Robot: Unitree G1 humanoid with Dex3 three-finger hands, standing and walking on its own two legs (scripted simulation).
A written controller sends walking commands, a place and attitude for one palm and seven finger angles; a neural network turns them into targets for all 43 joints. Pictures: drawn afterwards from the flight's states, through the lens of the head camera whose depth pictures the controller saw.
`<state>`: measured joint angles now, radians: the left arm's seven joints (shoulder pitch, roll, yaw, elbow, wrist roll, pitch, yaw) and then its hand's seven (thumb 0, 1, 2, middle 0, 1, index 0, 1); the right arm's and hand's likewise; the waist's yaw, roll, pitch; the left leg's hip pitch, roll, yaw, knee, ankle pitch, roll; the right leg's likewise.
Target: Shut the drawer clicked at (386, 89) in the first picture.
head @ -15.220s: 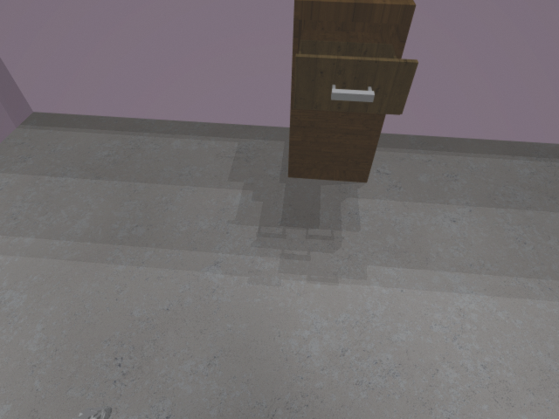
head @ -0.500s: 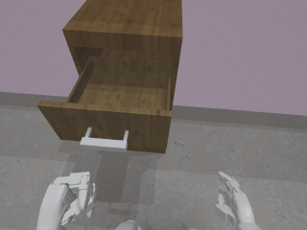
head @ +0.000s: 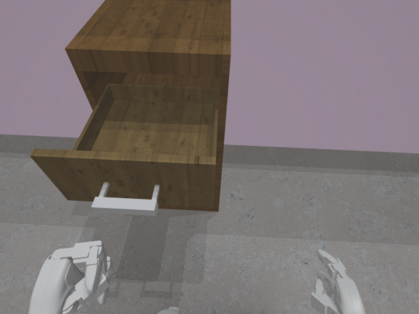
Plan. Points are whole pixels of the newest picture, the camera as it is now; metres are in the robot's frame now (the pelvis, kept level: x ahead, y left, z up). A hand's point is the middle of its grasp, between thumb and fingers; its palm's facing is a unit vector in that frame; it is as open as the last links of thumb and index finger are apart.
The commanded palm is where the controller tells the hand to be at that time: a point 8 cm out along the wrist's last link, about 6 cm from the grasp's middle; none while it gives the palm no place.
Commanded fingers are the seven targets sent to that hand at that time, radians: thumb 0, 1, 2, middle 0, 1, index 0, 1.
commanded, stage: bring the fist close to the handle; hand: left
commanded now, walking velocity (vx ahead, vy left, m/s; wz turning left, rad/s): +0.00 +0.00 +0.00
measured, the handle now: (128, 197) +0.35 +0.20 -0.01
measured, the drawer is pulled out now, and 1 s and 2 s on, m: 0.30 0.30 0.29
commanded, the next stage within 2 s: push the drawer shut in 1.42 s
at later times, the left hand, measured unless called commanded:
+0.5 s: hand (117, 267) +0.20 +0.17 +0.03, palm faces -0.01 -1.00 -0.04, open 3.3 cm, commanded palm +0.17 +0.23 +0.04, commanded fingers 0.00 0.90 0.90 -1.40 -1.60 -1.40 -1.60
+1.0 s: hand (131, 256) +0.23 +0.16 -0.01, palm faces -0.03 -1.00 -0.03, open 3.3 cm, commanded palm +0.22 +0.22 -0.01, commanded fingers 0.00 0.90 0.90 -1.40 -1.60 -1.40 -1.60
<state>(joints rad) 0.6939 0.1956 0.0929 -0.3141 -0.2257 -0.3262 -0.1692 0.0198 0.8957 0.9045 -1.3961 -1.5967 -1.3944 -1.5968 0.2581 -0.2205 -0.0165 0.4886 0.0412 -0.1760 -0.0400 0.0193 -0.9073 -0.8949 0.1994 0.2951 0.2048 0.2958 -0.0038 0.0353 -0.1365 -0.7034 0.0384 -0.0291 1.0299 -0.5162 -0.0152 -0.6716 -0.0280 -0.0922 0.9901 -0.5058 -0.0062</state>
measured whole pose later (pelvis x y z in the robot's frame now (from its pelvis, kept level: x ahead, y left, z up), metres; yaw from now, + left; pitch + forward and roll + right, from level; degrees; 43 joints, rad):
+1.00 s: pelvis -0.03 +0.01 -0.05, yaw -1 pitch +19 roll -2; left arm 0.27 0.19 0.08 0.03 -0.18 -0.42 -0.14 0.02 0.90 0.90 -1.40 -1.60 -1.40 -1.60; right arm 0.20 -0.23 0.01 0.50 0.00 -0.13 -0.02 0.02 -0.91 -0.89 0.20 0.30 0.21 0.30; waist -0.03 0.02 -0.17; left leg -1.05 0.03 -0.03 1.28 -0.57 0.00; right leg -1.02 -0.04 -0.08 1.24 -0.55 0.00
